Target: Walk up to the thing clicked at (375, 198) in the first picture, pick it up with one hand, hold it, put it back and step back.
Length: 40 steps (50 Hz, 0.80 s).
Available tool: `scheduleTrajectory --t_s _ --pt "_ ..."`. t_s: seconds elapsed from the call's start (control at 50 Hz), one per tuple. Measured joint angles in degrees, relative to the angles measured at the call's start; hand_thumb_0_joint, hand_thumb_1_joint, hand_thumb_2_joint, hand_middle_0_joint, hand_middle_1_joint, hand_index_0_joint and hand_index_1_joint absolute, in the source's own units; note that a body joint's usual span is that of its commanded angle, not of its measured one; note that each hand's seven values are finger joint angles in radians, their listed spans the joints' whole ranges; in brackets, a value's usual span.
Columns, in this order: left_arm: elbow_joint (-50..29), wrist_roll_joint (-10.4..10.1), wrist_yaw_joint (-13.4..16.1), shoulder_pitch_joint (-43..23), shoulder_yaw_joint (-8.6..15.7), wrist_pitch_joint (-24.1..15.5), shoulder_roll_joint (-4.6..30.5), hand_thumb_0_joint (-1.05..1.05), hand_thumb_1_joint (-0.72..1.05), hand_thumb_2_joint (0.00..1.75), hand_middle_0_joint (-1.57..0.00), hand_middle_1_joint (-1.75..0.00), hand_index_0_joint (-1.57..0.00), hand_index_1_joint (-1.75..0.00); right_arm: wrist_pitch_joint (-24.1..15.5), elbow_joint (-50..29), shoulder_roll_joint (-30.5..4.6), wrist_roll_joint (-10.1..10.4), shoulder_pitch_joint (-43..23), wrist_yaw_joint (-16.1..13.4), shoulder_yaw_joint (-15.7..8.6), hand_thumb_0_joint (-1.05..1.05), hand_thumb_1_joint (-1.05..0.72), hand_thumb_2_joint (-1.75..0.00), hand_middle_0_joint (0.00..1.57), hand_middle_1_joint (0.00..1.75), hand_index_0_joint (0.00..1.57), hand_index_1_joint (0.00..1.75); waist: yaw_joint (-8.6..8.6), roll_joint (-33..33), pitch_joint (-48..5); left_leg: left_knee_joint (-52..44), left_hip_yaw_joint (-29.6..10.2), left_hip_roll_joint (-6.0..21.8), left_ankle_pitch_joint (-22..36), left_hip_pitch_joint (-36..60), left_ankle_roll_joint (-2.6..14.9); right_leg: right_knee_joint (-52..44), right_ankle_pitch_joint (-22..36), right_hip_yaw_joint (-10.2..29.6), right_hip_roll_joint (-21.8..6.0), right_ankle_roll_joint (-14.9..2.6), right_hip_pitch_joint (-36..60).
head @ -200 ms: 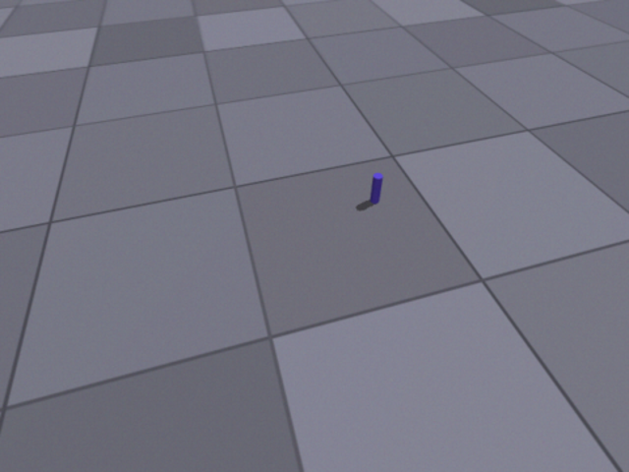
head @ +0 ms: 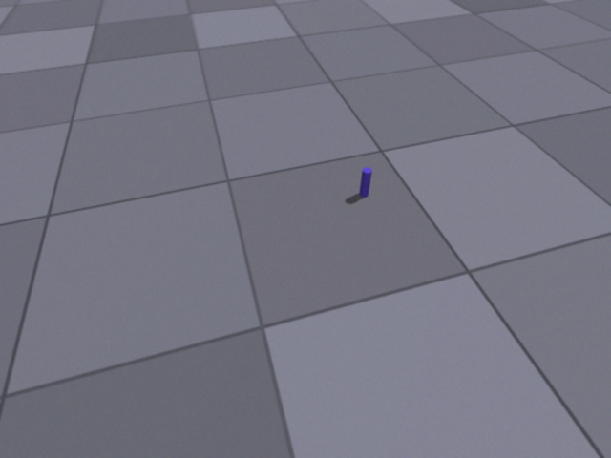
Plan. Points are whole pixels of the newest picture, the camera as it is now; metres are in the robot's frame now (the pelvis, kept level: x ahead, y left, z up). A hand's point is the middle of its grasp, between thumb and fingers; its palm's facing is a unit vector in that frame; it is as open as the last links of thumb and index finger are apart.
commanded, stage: stand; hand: left
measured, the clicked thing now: (365, 182) +1.42 -0.26 -0.71
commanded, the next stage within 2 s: walk up in 0.92 s
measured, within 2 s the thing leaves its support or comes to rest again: neither
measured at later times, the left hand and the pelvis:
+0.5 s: hand out of the picture +0.08 +0.25 -0.16, palm faces -0.02 -0.94 -0.34, open 7.4 cm; pelvis +0.01 +0.00 +0.00, yaw +0 degrees
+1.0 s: hand out of the picture +0.09 +0.25 -0.16, palm faces -0.05 -0.94 -0.33, open 7.4 cm; pelvis +0.01 -0.01 +0.00, yaw -3 degrees
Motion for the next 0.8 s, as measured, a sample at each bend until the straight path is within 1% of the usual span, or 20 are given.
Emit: scheduleTrajectory --t_s 0.8 --pt "-0.04 -0.05 0.18 -0.07 0.35 0.16 0.13 0.0 0.91 0.9 -0.2 -0.3 -0.2 -0.3 0.09 -0.03 -0.08 0.03 -0.2 -0.22 0.07 0.01 -0.91 -0.9 0.2 0.3 0.2 0.3 0.05 0.05 -0.24 -1.32 -0.22 0.05 -0.37 1.5 -0.16 -1.31 -0.46 -0.25 0.03 -0.1 1.59"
